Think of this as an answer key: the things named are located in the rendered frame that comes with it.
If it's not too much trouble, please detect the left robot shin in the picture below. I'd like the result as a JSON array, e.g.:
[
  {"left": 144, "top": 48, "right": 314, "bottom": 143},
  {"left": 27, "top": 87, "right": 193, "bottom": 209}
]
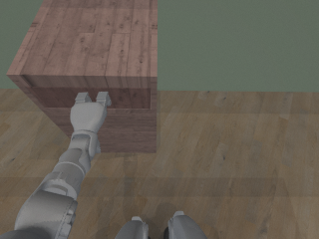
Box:
[{"left": 132, "top": 216, "right": 144, "bottom": 223}]

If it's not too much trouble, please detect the drawer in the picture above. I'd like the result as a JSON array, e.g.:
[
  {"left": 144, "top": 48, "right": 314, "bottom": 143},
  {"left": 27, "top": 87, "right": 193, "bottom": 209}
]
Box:
[{"left": 27, "top": 87, "right": 151, "bottom": 109}]

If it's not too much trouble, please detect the robot left upper arm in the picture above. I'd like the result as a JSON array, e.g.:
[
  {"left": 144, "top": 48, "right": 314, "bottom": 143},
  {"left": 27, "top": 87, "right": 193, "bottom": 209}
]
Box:
[{"left": 0, "top": 189, "right": 78, "bottom": 239}]

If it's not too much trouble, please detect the right robot thigh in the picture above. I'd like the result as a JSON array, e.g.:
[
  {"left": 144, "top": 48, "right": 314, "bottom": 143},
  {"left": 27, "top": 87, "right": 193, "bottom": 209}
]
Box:
[{"left": 167, "top": 215, "right": 208, "bottom": 239}]

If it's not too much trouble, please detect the left robot forearm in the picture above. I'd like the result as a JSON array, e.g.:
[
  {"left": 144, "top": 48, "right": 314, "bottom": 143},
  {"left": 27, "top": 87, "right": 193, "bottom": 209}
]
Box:
[{"left": 14, "top": 129, "right": 98, "bottom": 231}]

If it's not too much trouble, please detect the left robot hand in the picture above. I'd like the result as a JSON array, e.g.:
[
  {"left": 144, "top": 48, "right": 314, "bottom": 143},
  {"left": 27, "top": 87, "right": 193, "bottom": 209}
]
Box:
[{"left": 70, "top": 92, "right": 112, "bottom": 153}]

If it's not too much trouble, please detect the cabinet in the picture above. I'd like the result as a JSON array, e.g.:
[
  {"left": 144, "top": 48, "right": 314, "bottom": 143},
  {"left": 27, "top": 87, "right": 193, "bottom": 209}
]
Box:
[{"left": 6, "top": 0, "right": 158, "bottom": 153}]

